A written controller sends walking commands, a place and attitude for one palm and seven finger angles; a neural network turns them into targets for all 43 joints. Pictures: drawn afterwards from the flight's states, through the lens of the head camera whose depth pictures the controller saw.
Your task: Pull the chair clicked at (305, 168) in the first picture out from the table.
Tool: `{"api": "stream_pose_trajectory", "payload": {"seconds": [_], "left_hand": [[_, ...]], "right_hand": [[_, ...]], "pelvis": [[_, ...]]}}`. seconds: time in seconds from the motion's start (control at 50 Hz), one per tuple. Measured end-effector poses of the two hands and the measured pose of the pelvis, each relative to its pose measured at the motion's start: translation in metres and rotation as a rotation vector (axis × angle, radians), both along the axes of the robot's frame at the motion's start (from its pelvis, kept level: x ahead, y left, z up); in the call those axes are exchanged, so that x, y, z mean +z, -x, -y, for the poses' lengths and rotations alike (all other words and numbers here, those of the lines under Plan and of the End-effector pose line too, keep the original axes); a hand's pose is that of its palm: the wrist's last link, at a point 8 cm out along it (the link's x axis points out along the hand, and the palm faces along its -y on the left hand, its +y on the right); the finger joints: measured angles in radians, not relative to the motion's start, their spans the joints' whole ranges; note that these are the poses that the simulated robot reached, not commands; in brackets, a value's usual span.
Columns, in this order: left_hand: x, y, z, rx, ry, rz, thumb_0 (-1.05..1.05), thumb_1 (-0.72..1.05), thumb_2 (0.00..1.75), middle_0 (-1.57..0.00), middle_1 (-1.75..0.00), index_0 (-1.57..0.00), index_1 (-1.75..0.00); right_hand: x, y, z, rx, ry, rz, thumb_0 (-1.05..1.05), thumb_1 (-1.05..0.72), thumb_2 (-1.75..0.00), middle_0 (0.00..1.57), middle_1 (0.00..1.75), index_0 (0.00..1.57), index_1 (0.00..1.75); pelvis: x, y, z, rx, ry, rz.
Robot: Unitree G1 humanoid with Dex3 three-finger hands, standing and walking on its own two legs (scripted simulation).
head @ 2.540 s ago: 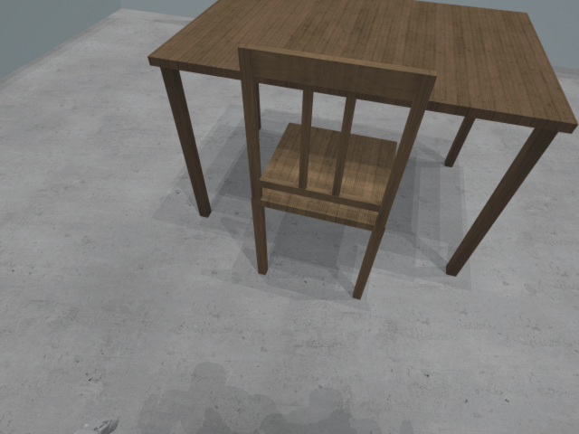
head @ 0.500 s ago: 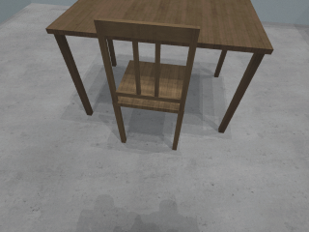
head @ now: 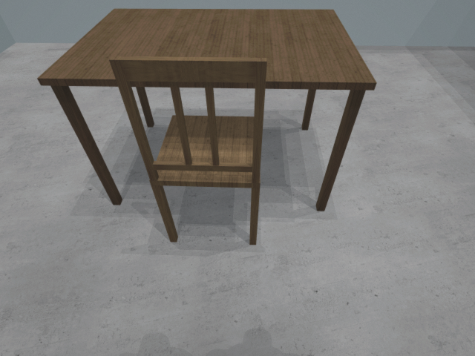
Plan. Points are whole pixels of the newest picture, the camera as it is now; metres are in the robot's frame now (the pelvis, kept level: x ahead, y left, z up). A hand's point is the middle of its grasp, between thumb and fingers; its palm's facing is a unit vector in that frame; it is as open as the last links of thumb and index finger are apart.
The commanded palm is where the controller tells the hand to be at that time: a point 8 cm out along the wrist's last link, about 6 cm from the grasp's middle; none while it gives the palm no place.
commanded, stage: take the last steps up to it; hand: left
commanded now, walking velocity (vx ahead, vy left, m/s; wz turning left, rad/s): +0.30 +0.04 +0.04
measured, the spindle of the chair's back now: (182, 127) +0.78 +0.23 -0.07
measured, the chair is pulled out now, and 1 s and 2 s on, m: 0.00 0.00 0.00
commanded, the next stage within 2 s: come to a stop and stand still in 0.78 s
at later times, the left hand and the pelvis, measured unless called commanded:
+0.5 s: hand out of the picture +0.13 +0.26 -0.18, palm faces +0.06 -0.99 -0.15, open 7.4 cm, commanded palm none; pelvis +0.15 +0.09 +0.00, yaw -1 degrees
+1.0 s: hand (159, 250) +0.39 +0.22 -0.16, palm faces +0.03 -0.98 -0.21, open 7.1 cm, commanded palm none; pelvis +0.30 +0.05 +0.01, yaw -1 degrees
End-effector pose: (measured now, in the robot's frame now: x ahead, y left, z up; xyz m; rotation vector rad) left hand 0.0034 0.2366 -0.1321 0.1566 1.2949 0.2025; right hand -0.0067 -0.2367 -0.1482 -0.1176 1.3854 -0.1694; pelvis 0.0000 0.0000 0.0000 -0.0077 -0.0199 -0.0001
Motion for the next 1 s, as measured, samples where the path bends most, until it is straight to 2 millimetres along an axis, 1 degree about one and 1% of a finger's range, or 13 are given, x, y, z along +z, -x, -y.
{"api": "stream_pose_trajectory", "payload": {"seconds": [0.08,0.18,0.26,0.34,0.4,0.48,0.56,0.66,0.78,0.84,0.88,0.92,1.0], "left_hand": [[0.002,0.02,0.011,0.027,0.042,-0.084,0.01,0.91,0.9,-0.2,-0.3,-0.2,-0.3],[0.0,0.035,0.014,0.063,0.095,-0.183,0.01,0.91,0.9,-0.2,-0.3,-0.2,-0.3],[-0.007,0.035,0.003,0.103,0.125,-0.249,0.01,0.91,0.9,-0.2,-0.3,-0.2,-0.3],[-0.025,0.018,-0.022,0.12,0.146,-0.302,0.01,0.91,0.9,-0.2,-0.3,-0.2,-0.3],[-0.03,-0.018,-0.046,0.082,0.13,-0.294,0.01,0.91,0.9,-0.2,-0.3,-0.2,-0.3],[-0.023,-0.095,-0.073,0.034,0.093,-0.166,0.01,0.91,0.9,-0.2,-0.3,-0.19,-0.3],[-0.01,-0.173,-0.085,0.002,0.069,-0.018,0.01,0.92,0.9,-0.2,-0.3,-0.19,-0.3],[0.003,-0.256,-0.08,-0.056,0.058,0.09,0.01,0.92,0.9,-0.2,-0.3,-0.19,-0.3],[0.007,-0.34,-0.052,-0.135,0.048,0.151,0.01,0.92,0.9,-0.2,-0.3,-0.19,-0.3],[0.001,-0.369,-0.035,-0.149,0.044,0.185,0.01,0.91,0.9,-0.2,-0.3,-0.19,-0.3],[0.0,-0.375,-0.027,-0.139,0.052,0.187,0.01,0.91,0.9,-0.2,-0.3,-0.19,-0.3],[0.001,-0.373,-0.023,-0.103,0.056,0.174,0.0,0.92,0.9,-0.2,-0.3,-0.2,-0.3],[0.006,-0.373,-0.034,-0.059,0.015,0.135,-0.02,0.96,0.9,-0.2,-0.3,-0.2,-0.3]], "right_hand": [[0.012,-0.031,-0.004,0.003,0.001,0.046,0.01,-0.9,-0.9,0.2,0.3,0.2,0.3],[0.02,-0.081,-0.019,0.026,0.007,0.093,0.01,-0.9,-0.9,0.2,0.3,0.2,0.3],[0.022,-0.132,-0.042,0.069,0.014,0.132,0.01,-0.9,-0.9,0.2,0.3,0.2,0.3],[0.013,-0.182,-0.068,0.097,0.043,0.211,0.01,-0.9,-0.9,0.2,0.3,0.2,0.3],[0.014,-0.194,-0.086,0.069,0.045,0.226,0.0,-0.9,-0.9,0.2,0.3,0.2,0.3],[0.024,-0.192,-0.091,0.017,0.07,0.186,-0.01,-0.94,-0.9,0.2,0.3,0.2,0.3],[0.025,-0.182,-0.097,-0.002,0.055,0.103,-0.01,-0.94,-0.9,0.2,0.3,0.2,0.3],[0.02,-0.171,-0.106,-0.052,0.01,0.005,0.0,-0.92,-0.9,0.2,0.3,0.2,0.3],[0.008,-0.167,-0.105,-0.122,-0.045,-0.104,0.0,-0.91,-0.9,0.2,0.3,0.2,0.3],[-0.003,-0.174,-0.097,-0.136,-0.065,-0.152,0.0,-0.9,-0.9,0.2,0.3,0.2,0.3],[-0.004,-0.188,-0.09,-0.127,-0.064,-0.164,0.01,-0.9,-0.9,0.2,0.3,0.2,0.3],[-0.001,-0.21,-0.083,-0.112,-0.052,-0.148,0.01,-0.9,-0.9,0.2,0.3,0.2,0.3],[0.005,-0.264,-0.071,-0.078,-0.02,-0.069,0.01,-0.91,-0.9,0.2,0.3,0.2,0.3]], "pelvis": [[0.008,-0.017,-0.004,-0.007,-0.004,-0.007],[0.01,-0.042,-0.018,-0.005,0.003,-0.013],[0.005,-0.07,-0.038,0.003,0.01,-0.014],[-0.012,-0.102,-0.065,-0.002,0.021,-0.009],[-0.012,-0.118,-0.076,-0.013,-0.001,0.006],[0.0,-0.14,-0.084,-0.014,-0.016,0.002],[0.008,-0.165,-0.088,-0.013,-0.022,-0.005],[0.011,-0.197,-0.085,-0.013,-0.031,-0.004],[0.005,-0.239,-0.067,-0.026,-0.037,-0.005],[-0.006,-0.262,-0.054,-0.029,-0.029,-0.005],[-0.005,-0.272,-0.05,-0.019,-0.014,-0.001],[-0.002,-0.281,-0.047,-0.016,-0.008,0.001],[0.005,-0.298,-0.046,-0.011,0.001,-0.012]]}}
